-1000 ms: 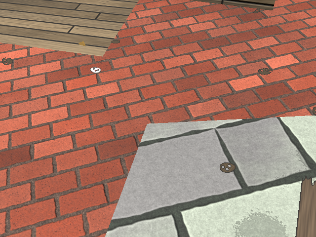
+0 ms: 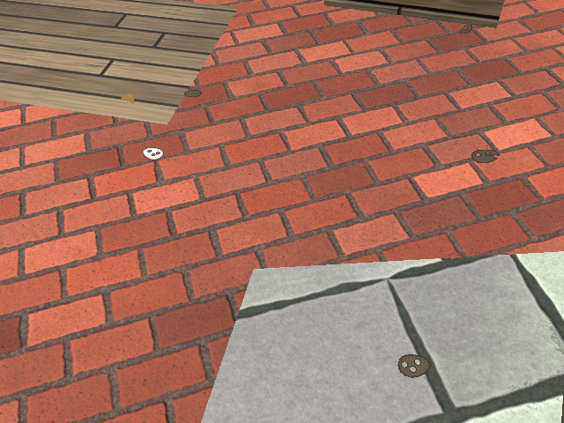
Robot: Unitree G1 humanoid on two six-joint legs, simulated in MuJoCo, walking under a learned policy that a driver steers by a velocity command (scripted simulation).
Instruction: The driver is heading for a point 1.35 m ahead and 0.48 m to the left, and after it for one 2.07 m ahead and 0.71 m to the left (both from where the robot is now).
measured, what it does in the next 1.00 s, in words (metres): walks ahead: left foot, then right foot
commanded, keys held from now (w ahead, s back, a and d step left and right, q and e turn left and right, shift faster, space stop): w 0.56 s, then w+q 0.44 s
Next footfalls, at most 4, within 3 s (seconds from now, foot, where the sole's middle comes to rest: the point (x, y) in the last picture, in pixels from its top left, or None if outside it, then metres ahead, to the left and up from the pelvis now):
0.34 left None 0.35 0.08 -0.78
0.88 right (344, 363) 0.65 -0.10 -0.78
1.42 left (238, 299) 0.84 0.18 -0.78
1.96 right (224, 202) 1.20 0.24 -0.78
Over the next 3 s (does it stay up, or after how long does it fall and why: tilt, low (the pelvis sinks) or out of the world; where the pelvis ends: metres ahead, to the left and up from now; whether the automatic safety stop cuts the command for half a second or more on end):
stays up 1.23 0.45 -0.02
